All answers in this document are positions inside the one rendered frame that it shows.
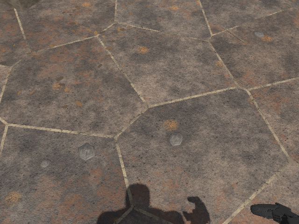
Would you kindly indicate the robot right hand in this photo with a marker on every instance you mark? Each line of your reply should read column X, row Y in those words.
column 277, row 212

